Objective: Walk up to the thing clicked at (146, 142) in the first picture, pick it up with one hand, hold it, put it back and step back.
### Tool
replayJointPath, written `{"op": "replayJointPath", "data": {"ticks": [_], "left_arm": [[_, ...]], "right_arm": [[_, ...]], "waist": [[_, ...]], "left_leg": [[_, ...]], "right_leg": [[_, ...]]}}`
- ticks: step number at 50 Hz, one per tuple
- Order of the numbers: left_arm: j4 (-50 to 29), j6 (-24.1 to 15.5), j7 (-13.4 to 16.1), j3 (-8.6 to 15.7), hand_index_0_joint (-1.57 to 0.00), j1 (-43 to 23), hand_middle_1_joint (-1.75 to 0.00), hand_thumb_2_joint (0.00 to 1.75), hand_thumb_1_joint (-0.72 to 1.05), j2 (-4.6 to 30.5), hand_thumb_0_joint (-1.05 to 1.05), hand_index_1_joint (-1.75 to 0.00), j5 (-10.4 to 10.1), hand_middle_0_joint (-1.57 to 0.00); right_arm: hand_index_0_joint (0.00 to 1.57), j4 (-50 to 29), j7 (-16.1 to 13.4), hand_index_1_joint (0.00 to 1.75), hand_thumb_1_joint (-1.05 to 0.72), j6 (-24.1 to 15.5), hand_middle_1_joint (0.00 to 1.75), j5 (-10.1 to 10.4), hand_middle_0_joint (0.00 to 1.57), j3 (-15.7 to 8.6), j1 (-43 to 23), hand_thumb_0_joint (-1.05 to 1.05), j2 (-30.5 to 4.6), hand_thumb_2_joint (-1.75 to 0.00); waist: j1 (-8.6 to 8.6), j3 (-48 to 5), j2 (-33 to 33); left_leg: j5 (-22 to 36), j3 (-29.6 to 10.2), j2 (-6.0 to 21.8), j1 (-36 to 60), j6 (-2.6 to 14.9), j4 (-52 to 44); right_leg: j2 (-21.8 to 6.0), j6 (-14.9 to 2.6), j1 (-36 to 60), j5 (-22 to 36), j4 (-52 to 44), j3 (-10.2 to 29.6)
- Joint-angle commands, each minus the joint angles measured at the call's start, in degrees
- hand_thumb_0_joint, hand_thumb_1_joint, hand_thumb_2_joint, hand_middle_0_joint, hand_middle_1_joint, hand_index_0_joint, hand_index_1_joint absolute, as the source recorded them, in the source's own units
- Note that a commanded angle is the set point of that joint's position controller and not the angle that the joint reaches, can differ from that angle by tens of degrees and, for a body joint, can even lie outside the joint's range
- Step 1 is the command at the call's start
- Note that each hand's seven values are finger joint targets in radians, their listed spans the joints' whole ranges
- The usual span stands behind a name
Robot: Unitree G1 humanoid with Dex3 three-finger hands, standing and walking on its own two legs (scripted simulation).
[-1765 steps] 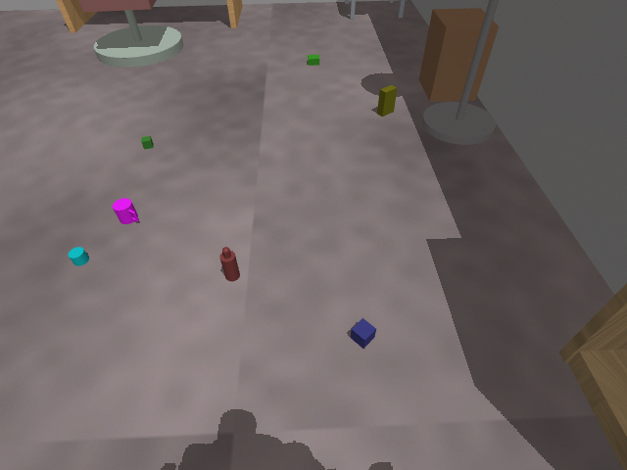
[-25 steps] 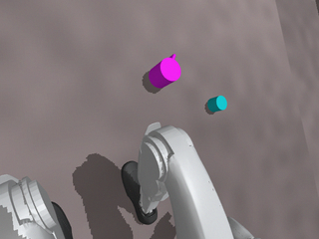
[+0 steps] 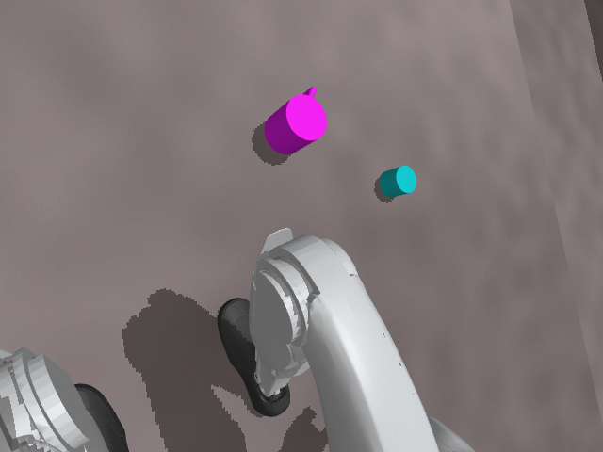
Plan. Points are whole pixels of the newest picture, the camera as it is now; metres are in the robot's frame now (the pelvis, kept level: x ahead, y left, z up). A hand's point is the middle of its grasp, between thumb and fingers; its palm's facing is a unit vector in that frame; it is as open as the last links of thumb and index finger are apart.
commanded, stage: close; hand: left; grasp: from above
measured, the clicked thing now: out of the picture +0.47 +0.34 -0.28
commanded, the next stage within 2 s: none
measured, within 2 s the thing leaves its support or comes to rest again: neither
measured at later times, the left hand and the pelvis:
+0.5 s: hand out of the picture +0.46 +0.34 -0.25, palm faces -0.41 -0.17 -0.89, open 12.4 cm; pelvis +0.00 +0.00 +0.00, yaw -1 degrees
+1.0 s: hand out of the picture +0.46 +0.34 -0.25, palm faces -0.43 -0.17 -0.88, open 10.3 cm; pelvis +0.00 +0.00 +0.00, yaw -1 degrees
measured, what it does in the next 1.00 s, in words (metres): stands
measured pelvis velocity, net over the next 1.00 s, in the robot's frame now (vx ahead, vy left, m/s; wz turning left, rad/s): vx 0.00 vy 0.00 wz -0.02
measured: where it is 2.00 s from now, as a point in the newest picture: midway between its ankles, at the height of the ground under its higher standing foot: (194, 421)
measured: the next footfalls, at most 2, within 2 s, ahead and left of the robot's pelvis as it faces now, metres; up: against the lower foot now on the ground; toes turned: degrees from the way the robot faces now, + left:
none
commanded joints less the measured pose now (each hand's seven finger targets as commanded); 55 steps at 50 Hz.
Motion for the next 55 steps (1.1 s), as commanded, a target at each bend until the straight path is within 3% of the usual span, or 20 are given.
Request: {"op": "replayJointPath", "data": {"ticks": [1,6,11,14,15,19,22,25,28,30,36,39,40,42,43,44,46,50,54,55], "left_arm": [[-7.5,-1.2,1.9,-0.3,-0.14,-13.4,-0.95,0.91,-0.41,14.6,0.0,-0.94,-0.7,-0.13],[-8.2,-1.8,3.0,0.7,-0.19,-13.1,-0.94,0.91,-0.35,15.7,0.0,-0.93,0.3,-0.18],[-4.3,-1.2,3.2,-2.0,-0.24,-13.8,-0.94,0.88,-0.28,12.2,0.0,-0.92,0.7,-0.22],[-4.5,-1.2,2.8,-1.9,-0.25,-13.8,-0.92,0.83,-0.26,12.7,0.0,-0.89,0.6,-0.23],[-6.5,-1.5,3.0,-1.1,-0.25,-14.6,-0.91,0.84,-0.27,14.2,0.0,-0.89,0.4,-0.23],[-4.3,-1.6,2.9,-2.7,-0.27,-13.2,-0.93,0.83,-0.23,12.1,0.0,-0.9,0.6,-0.25],[-8.4,-1.9,3.7,-1.0,-0.29,-16.1,-0.92,0.82,-0.21,15.7,0.0,-0.89,0.4,-0.26],[-7.3,-1.5,4.0,-1.0,-0.31,-14.6,-0.88,0.81,-0.19,16.2,0.0,-0.86,1.5,-0.29],[-4.3,-0.8,4.6,-1.8,-0.33,-13.2,-0.89,0.81,-0.16,13.7,0.0,-0.87,0.9,-0.31],[-6.9,-0.5,5.0,0.5,-0.34,-15.2,-0.88,0.81,-0.15,16.9,0.0,-0.86,0.4,-0.32],[-5.1,0.5,3.3,-0.6,-0.38,-12.8,-0.9,0.78,-0.09,15.1,0.0,-0.86,-0.7,-0.35],[-6.0,0.1,2.5,0.2,-0.41,-12.8,-0.87,0.77,-0.04,16.2,0.0,-0.84,-1.8,-0.39],[-5.5,0.0,1.9,-0.4,-0.43,-12.5,-0.86,0.77,-0.02,15.3,0.0,-0.83,-1.6,-0.41],[-7.7,-0.5,1.6,-0.2,-0.45,-12.2,-0.85,0.77,0.01,15.9,0.0,-0.83,-1.2,-0.43],[-4.7,-0.5,1.0,-2.0,-0.46,-11.3,-0.84,0.75,0.03,13.6,0.0,-0.81,-1.1,-0.44],[-7.7,-1.2,1.2,-0.9,-0.47,-11.9,-0.84,0.78,0.03,15.7,0.0,-0.82,-1.5,-0.44],[-8.4,-1.7,1.5,-0.6,-0.48,-12.1,-0.84,0.74,0.05,15.1,0.0,-0.81,-1.6,-0.45],[-5.9,-2.6,1.9,-2.4,-0.52,-10.9,-0.82,0.73,0.11,13.4,0.0,-0.79,-0.8,-0.49],[-9.0,-3.5,4.1,-0.2,-0.57,-13.6,-0.82,0.71,0.18,16.8,0.0,-0.78,0.1,-0.54],[-7.9,-3.3,4.2,-0.9,-0.58,-13.5,-0.81,0.7,0.19,15.9,0.0,-0.77,0.9,-0.54]], "right_arm": [[0.2,1.1,-0.9,0.3,-0.89,-0.2,0.3,0.2,0.2,-5.4,11.3,0.0,-18.8,-0.9],[0.2,0.8,-1.0,0.3,-0.89,0.4,0.3,-0.1,0.2,-5.1,11.2,0.0,-18.9,-0.9],[0.2,0.7,-0.8,0.3,-0.89,0.0,0.3,-0.4,0.2,-5.4,10.8,0.0,-19.6,-0.9],[0.2,0.4,-0.6,0.3,-0.89,-0.3,0.3,-0.5,0.2,-4.4,10.6,0.0,-19.2,-0.9],[0.2,0.7,-0.8,0.3,-0.89,-0.2,0.3,-0.3,0.2,-4.5,10.3,0.0,-19.2,-0.9],[0.2,0.3,-0.6,0.3,-0.89,-0.5,0.3,-0.6,0.2,-3.9,10.0,0.0,-18.9,-0.9],[0.2,0.2,-0.7,0.3,-0.89,-0.6,0.3,-0.4,0.2,-4.1,9.8,0.0,-19.4,-0.9],[0.2,-0.1,-0.7,0.3,-0.89,-0.5,0.3,-0.6,0.2,-3.9,9.6,0.0,-19.5,-0.9],[0.2,-0.1,-0.6,0.3,-0.89,-0.6,0.3,-0.8,0.2,-4.1,9.8,0.0,-19.4,-0.9],[0.2,0.4,-0.7,0.3,-0.89,-0.7,0.3,-0.6,0.2,-4.0,10.5,0.0,-19.5,-0.9],[0.2,0.5,-0.8,0.3,-0.89,-0.9,0.3,-0.5,0.2,-4.3,10.9,0.0,-19.9,-0.9],[0.2,0.4,-0.8,0.3,-0.89,-0.6,0.3,-0.1,0.2,-3.7,10.0,0.0,-19.1,-0.9],[0.2,0.3,-0.7,0.3,-0.89,-0.5,0.3,-0.2,0.2,-3.6,10.4,0.0,-19.0,-0.9],[0.2,0.4,-1.0,0.3,-0.89,0.0,0.3,-0.3,0.2,-3.8,10.5,0.0,-19.1,-0.9],[0.2,0.0,-0.8,0.3,-0.89,0.0,0.3,-0.3,0.2,-3.5,9.9,0.0,-18.7,-0.9],[0.2,0.4,-1.0,0.3,-0.89,0.1,0.3,-0.2,0.2,-3.5,9.8,0.0,-19.2,-0.9],[0.2,0.4,-1.1,0.3,-0.89,0.4,0.3,-0.3,0.2,-3.6,10.3,0.0,-19.2,-0.9],[0.2,0.1,-0.8,0.3,-0.89,0.1,0.3,-0.6,0.2,-3.1,10.2,0.0,-18.9,-0.9],[0.2,0.3,-1.2,0.3,-0.89,0.0,0.3,-0.9,0.2,-3.7,9.9,0.0,-19.9,-0.9],[0.2,0.3,-0.9,0.3,-0.88,-0.2,0.3,-0.9,0.2,-3.7,9.9,0.0,-19.9,-0.9]], "waist": [[-2.21,-38.2,31.8],[-1.81,-39.2,33.3],[-3.49,-35.7,31.7],[-3.94,-34.1,30.5],[-3.02,-36.2,31.6],[-3.85,-35.5,31.2],[-2.74,-38.4,33.3],[-2.9,-38.2,34.2],[-3.81,-36.2,32.0],[-2.8,-37.4,32.2],[-3.48,-37.4,32.3],[-2.3,-38.3,32.2],[-3.15,-36.7,31.8],[-2.4,-38.8,33.2],[-3.31,-36.1,31.1],[-2.62,-37.3,31.6],[-2.39,-38.5,31.9],[-3.53,-34.8,29.4],[-2.11,-37.5,32.8],[-2.88,-37.0,34.0]], "left_leg": [[14.7,4.2,0.4,30.0,-0.87,-13.6],[16.2,3.6,0.6,31.1,-1.35,-14.6],[13.8,3.2,0.6,29.6,-1.22,-14.6],[12.4,2.9,0.6,28.7,-1.01,-14.7],[13.4,2.8,0.8,30.0,-1.25,-14.9],[14.7,2.7,0.8,30.7,-1.32,-14.2],[14.0,2.5,1.0,31.9,-1.46,-14.8],[14.7,3.0,1.0,31.8,-1.51,-14.5],[14.3,3.7,0.6,29.5,-1.07,-13.8],[14.7,4.0,0.7,28.7,-0.91,-13.9],[15.1,3.5,0.8,29.4,-0.94,-13.8],[14.2,2.9,0.9,29.1,-1.1,-14.1],[13.7,2.8,0.9,28.7,-1.06,-14.3],[15.7,2.7,1.1,30.8,-1.46,-14.7],[14.0,2.8,1.0,29.1,-1.14,-14.0],[14.7,3.0,1.0,28.9,-1.08,-14.1],[16.2,2.8,1.0,30.1,-1.25,-14.1],[13.5,3.4,0.8,27.5,-0.75,-13.4],[13.2,2.6,1.0,30.8,-1.49,-14.9],[14.1,2.0,1.2,32.3,-1.88,-15.0]], "right_leg": [[3.5,-2.08,21.1,15.0,-11.1,-3.4],[3.7,-2.29,21.3,15.9,-10.6,-4.2],[3.8,-2.18,18.7,14.4,-10.6,-4.6],[3.4,-1.89,18.1,13.4,-11.1,-4.6],[3.4,-1.96,18.8,14.0,-11.1,-4.6],[3.2,-1.7,19.0,15.1,-10.4,-4.6],[3.3,-1.96,19.9,14.8,-10.4,-4.5],[3.4,-2.03,20.2,15.3,-10.2,-4.2],[3.9,-1.85,21.2,15.6,-10.9,-4.0],[3.9,-1.82,21.8,15.9,-11.7,-3.9],[3.7,-1.8,21.6,15.9,-11.3,-3.9],[3.5,-1.93,21.3,14.9,-11.1,-4.3],[3.4,-1.89,20.6,14.5,-11.0,-4.4],[3.4,-2.03,21.4,15.6,-10.7,-4.5],[3.7,-1.9,20.1,14.4,-10.7,-4.6],[3.9,-1.87,21.8,15.0,-11.2,-4.5],[3.8,-1.9,22.3,16.2,-11.0,-4.6],[4.1,-1.68,21.7,14.6,-11.6,-4.5],[3.8,-2.0,20.2,13.9,-10.9,-5.0],[3.5,-2.06,18.6,14.2,-10.1,-5.1]]}}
